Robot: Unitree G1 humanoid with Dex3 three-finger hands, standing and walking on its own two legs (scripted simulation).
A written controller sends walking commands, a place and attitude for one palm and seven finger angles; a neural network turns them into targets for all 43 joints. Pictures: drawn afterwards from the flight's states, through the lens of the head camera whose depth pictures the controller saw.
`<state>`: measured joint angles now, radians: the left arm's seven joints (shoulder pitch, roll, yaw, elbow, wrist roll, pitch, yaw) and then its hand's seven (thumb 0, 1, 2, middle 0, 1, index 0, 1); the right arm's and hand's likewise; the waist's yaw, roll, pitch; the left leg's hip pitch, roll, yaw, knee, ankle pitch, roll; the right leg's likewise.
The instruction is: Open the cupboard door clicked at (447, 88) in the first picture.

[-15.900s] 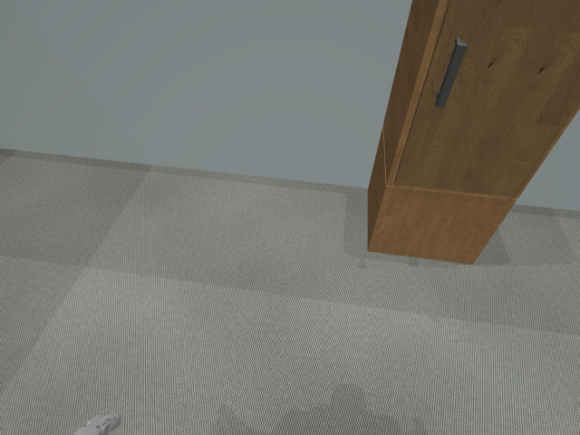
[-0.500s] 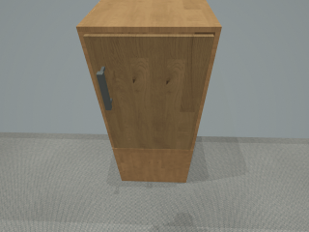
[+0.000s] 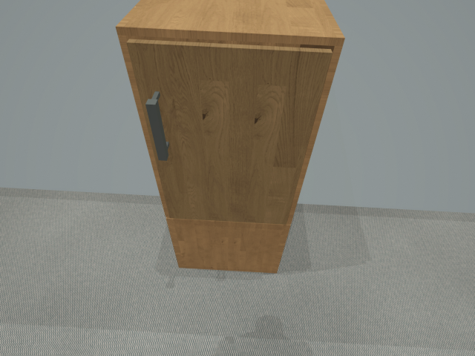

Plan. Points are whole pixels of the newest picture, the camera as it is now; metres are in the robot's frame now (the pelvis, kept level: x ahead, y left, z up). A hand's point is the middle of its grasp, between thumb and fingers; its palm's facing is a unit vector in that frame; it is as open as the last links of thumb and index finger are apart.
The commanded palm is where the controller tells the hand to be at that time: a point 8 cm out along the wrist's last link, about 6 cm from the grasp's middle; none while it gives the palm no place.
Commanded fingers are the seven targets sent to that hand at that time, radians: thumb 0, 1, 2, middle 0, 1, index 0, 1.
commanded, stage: come to a stop and stand still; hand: left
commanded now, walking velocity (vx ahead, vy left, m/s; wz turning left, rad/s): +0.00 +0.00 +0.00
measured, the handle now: (160, 127) +0.58 +0.22 +0.06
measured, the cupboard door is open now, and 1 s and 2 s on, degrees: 0 0 0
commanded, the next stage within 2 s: look again from close up in 0.16 s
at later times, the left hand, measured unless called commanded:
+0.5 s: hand out of the picture -0.01 +0.16 -0.18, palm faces +0.03 -0.99 -0.16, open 7.3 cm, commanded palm none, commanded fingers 0.00 0.90 0.90 -0.20 -0.30 -0.20 -0.30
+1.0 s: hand out of the picture +0.13 +0.21 -0.07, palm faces +0.28 -0.93 -0.22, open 7.3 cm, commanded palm +0.11 +0.22 -0.06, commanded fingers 0.00 0.69 0.81 -0.22 -0.44 -0.22 -0.44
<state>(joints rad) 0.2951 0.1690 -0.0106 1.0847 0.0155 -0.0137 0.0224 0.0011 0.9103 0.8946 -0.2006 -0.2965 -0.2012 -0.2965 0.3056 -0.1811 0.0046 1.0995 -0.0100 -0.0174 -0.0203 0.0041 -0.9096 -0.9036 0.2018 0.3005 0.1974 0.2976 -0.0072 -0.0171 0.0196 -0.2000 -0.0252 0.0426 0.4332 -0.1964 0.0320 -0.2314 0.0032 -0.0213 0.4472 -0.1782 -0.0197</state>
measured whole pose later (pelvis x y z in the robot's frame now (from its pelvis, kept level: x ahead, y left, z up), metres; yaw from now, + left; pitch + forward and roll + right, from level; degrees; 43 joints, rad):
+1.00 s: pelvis +0.00 +0.01 -0.01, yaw +2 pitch -2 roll +0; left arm 0.53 0.20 0.00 0.22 -0.16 0.00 0.16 0.06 0.94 0.88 -0.20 -0.32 -0.20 -0.32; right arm 0.38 -0.23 0.02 0.87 0.06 -0.25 -0.08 0.02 -0.93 -0.90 0.21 0.30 0.20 0.30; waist -0.02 0.04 -0.02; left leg -0.28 -0.05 0.02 0.57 -0.26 0.04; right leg -0.30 -0.02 -0.05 0.59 -0.27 -0.02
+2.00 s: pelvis +0.02 +0.01 -0.05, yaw +2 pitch +9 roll -2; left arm 0.29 0.36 0.30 0.04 -0.35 -0.26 -0.40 -0.01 -0.25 0.40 -0.29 -1.04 -0.29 -1.04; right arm 0.26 -0.28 0.01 0.54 0.06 -0.22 -0.09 0.01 -0.91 -0.90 0.20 0.30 0.20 0.30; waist -0.01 0.02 -0.09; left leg -0.64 -0.01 -0.01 0.95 -0.47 0.04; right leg -0.63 0.01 -0.07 0.89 -0.42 -0.02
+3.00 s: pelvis +0.02 +0.00 -0.03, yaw +2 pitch +5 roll -1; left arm -0.08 0.45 0.44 0.38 -0.36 -0.14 -0.53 -0.02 -0.50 0.30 -0.30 -1.20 -0.30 -1.20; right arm 0.28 -0.27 0.06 0.55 0.06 -0.20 -0.10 0.01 -0.90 -0.90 0.21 0.30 0.20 0.30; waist 0.01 0.03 -0.05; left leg -0.48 -0.01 0.00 0.77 -0.38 0.04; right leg -0.47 0.02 -0.06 0.72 -0.34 -0.02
